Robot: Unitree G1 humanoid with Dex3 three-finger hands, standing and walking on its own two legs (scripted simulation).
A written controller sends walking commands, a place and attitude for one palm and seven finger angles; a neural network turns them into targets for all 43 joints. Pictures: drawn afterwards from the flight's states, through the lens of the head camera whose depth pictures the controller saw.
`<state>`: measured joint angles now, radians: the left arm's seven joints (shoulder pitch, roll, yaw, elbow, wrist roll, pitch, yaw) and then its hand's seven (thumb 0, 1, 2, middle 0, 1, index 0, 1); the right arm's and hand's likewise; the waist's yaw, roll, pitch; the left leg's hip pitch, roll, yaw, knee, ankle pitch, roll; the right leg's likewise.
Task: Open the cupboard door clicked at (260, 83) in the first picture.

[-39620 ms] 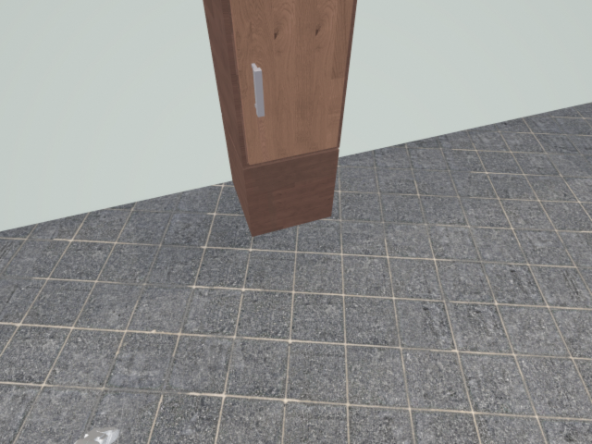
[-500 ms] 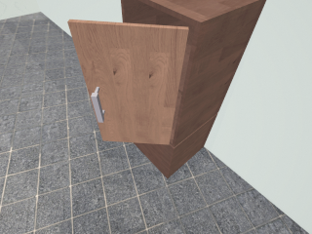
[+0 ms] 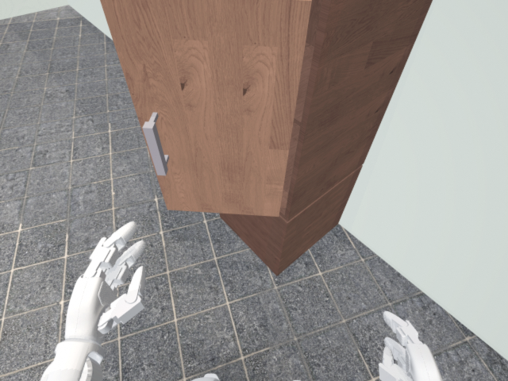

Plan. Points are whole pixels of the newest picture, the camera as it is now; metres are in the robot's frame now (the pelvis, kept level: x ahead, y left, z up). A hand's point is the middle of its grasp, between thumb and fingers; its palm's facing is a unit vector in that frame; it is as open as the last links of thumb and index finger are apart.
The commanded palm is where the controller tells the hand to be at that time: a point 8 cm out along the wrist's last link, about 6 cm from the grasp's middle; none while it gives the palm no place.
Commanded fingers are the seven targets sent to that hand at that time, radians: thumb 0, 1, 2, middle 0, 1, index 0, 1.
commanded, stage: raise the hand with hooked fingers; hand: left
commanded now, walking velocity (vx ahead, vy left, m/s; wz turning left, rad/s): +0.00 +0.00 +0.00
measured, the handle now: (158, 144) +0.60 +0.24 +0.00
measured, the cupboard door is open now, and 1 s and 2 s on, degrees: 46 46 46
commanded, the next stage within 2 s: move the hooked fingers beside the handle in 1.82 s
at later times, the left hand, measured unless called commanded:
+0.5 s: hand (119, 317) +0.22 +0.21 -0.01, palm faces -0.02 -1.00 -0.03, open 10.8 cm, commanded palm +0.19 +0.27 -0.01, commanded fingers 0.00 -0.03 0.50 -0.27 -0.90 -0.27 -0.90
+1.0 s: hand (81, 302) +0.24 +0.27 +0.00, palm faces -0.01 -1.00 -0.05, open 13.5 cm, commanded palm +0.22 +0.33 +0.00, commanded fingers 0.00 -0.50 0.30 -0.30 -1.20 -0.30 -1.20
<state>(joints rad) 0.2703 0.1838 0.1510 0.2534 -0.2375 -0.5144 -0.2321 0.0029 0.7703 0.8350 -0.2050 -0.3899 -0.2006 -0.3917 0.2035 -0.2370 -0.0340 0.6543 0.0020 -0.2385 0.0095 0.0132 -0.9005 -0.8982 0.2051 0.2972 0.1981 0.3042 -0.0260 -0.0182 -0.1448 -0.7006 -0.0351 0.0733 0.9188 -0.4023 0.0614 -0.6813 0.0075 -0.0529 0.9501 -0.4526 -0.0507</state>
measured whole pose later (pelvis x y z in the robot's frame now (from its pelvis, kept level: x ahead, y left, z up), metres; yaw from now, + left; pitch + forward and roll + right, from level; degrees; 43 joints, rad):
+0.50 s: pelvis -0.02 -0.02 -0.04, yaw +0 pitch +16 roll -2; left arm 0.25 0.31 0.30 0.20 -0.37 -0.39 -0.44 0.01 0.19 0.59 -0.25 -0.76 -0.25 -0.76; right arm 0.24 -0.20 0.03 0.59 0.04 -0.20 -0.05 0.02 -0.90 -0.90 0.21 0.30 0.20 0.30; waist -0.01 0.03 -0.14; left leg -0.99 0.02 0.00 1.20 -0.50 0.02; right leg -0.93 0.05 -0.13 1.16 -0.52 -0.08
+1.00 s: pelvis -0.01 +0.03 -0.04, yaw +0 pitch +16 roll -4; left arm 0.15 0.35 0.33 0.26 -0.35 -0.42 -0.45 -0.01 -0.38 0.35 -0.29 -1.13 -0.29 -1.13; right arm 0.23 -0.26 0.03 0.51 0.03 -0.20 -0.04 0.02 -0.90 -0.90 0.20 0.30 0.20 0.30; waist 0.00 0.02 -0.14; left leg -0.98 -0.01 0.03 1.18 -0.49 0.09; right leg -0.90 0.02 -0.11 1.11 -0.50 -0.02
